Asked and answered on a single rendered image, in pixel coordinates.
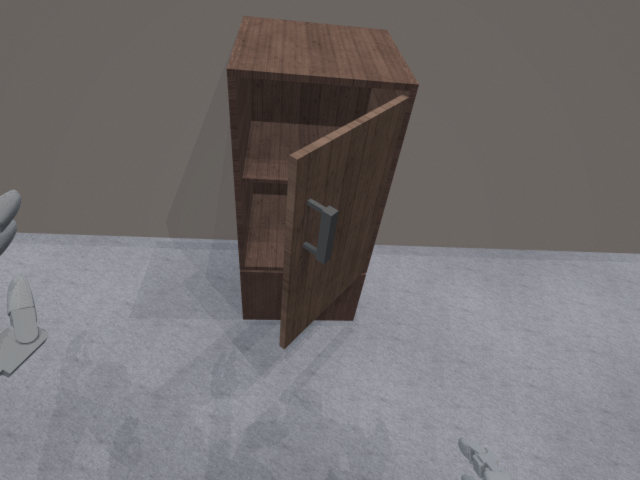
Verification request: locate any left robot hand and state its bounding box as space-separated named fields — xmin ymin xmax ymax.
xmin=0 ymin=190 xmax=48 ymax=378

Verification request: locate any handle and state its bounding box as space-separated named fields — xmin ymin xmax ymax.
xmin=303 ymin=199 xmax=339 ymax=265

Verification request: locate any right robot hand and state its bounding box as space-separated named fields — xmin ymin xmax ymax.
xmin=458 ymin=437 xmax=512 ymax=480

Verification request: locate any cupboard door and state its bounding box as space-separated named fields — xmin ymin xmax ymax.
xmin=279 ymin=95 xmax=409 ymax=349

